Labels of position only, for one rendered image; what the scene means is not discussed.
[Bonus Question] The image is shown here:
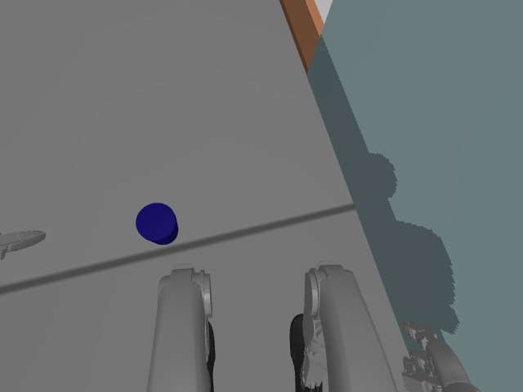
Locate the cup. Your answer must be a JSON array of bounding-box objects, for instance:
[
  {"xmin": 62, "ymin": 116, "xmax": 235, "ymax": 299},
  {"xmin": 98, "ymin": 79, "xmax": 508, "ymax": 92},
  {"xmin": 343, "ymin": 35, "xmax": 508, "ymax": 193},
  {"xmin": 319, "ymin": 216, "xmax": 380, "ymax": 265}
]
[{"xmin": 136, "ymin": 203, "xmax": 178, "ymax": 245}]

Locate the right robot hand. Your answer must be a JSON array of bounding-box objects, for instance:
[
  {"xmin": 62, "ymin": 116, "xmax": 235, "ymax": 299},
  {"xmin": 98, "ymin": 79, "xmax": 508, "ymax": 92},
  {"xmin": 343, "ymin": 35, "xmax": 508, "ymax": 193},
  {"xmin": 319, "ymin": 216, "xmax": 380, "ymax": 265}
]
[{"xmin": 401, "ymin": 321, "xmax": 471, "ymax": 392}]

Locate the right robot foot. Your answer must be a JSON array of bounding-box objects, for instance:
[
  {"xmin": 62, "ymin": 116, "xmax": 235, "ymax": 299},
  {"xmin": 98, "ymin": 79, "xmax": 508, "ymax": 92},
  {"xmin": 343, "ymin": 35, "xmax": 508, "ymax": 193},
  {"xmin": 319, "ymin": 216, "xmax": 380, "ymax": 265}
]
[{"xmin": 290, "ymin": 314, "xmax": 323, "ymax": 392}]

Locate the left robot hand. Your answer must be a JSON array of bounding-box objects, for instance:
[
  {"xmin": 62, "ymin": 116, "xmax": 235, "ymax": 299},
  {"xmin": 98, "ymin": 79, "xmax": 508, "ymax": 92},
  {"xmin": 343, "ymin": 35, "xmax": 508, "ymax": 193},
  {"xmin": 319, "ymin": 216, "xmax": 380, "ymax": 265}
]
[{"xmin": 0, "ymin": 230, "xmax": 46, "ymax": 260}]

